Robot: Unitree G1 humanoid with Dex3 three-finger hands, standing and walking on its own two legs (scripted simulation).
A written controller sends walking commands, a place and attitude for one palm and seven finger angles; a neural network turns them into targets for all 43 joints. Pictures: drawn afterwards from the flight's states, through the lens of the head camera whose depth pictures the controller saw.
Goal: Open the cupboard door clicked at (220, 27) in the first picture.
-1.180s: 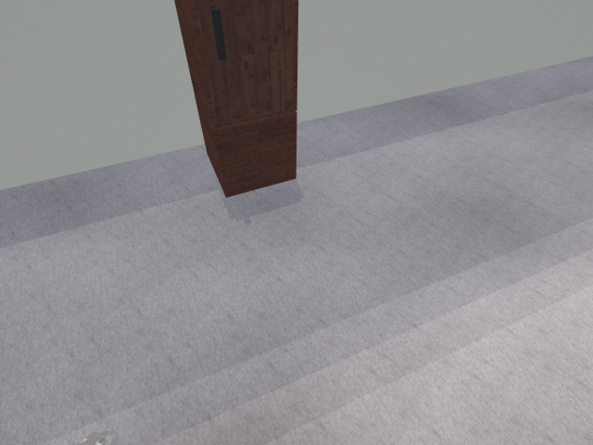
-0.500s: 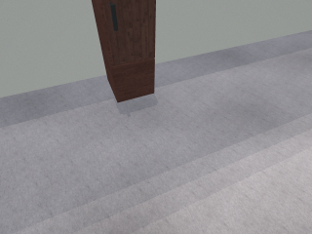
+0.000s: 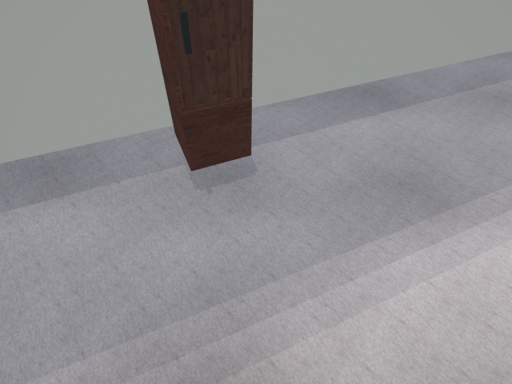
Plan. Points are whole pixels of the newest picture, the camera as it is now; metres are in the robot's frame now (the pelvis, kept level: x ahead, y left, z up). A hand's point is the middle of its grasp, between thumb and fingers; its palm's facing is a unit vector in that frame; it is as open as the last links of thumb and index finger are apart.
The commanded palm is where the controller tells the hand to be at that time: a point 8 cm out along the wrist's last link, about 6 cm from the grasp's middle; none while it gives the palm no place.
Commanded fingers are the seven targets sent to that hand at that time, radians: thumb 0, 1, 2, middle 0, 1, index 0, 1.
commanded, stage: look at it before walking up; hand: left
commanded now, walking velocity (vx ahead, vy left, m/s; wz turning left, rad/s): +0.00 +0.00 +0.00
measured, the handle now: (184, 31) +1.33 +0.37 +0.01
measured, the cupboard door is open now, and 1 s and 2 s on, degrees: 0 0 0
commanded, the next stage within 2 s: walk to a spot facing it in 0.26 s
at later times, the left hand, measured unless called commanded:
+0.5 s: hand out of the picture +0.06 +0.24 -0.16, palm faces -0.03 -0.95 -0.32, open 7.4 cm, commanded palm none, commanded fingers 0.00 0.90 0.90 -0.20 -0.30 -0.20 -0.30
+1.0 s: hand out of the picture +0.08 +0.13 -0.17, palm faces -0.11 -0.99 -0.13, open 7.4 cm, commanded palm none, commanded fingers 0.00 0.90 0.90 -0.20 -0.30 -0.20 -0.30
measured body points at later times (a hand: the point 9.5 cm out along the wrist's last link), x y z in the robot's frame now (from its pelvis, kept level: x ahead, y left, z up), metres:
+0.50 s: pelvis +0.01 +0.00 +0.00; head +0.00 +0.00 +0.45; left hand +0.06 +0.29 -0.14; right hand +0.07 -0.29 -0.14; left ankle +0.00 +0.12 -0.74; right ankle +0.00 -0.12 -0.74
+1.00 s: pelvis +0.16 -0.02 -0.01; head +0.18 -0.02 +0.44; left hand +0.09 +0.18 -0.16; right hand +0.19 -0.26 -0.15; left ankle +0.28 +0.09 -0.69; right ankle +0.03 -0.11 -0.75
